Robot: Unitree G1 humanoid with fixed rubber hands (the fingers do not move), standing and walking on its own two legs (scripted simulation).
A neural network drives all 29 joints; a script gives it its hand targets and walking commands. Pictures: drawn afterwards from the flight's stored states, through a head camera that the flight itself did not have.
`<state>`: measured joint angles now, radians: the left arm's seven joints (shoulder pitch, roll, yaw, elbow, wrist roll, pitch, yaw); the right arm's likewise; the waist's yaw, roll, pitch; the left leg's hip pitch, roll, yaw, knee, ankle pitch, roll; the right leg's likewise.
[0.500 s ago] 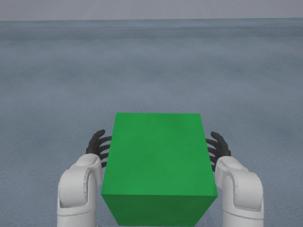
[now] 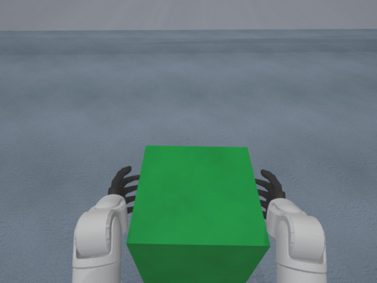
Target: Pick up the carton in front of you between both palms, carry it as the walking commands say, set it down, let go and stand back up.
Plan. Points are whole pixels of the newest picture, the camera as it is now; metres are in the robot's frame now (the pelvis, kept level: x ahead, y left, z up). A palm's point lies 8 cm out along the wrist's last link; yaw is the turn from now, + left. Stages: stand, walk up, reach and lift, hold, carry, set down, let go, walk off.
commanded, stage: carry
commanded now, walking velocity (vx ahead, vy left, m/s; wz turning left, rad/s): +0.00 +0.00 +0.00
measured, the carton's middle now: (195, 220) +0.27 +0.00 +0.02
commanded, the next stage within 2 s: hold in 1.32 s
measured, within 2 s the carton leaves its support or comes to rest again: neither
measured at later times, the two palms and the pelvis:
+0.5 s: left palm (115, 224) +0.23 +0.15 +0.07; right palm (275, 228) +0.23 -0.15 +0.07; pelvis -0.03 +0.00 +0.00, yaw +0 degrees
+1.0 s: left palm (118, 223) +0.25 +0.15 +0.05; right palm (268, 227) +0.25 -0.15 +0.04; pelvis -0.05 +0.00 +0.00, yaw +0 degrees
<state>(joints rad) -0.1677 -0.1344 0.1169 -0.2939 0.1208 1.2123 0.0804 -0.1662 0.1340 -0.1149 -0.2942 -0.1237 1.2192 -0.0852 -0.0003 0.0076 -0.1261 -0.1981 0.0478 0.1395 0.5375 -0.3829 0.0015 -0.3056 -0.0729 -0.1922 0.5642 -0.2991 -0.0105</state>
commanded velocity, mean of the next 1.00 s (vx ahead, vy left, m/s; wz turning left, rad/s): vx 0.00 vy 0.00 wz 0.00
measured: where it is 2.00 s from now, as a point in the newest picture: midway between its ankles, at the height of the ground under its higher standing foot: outside the picture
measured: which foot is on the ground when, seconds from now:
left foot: down 0.00-1.00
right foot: down 0.00-1.00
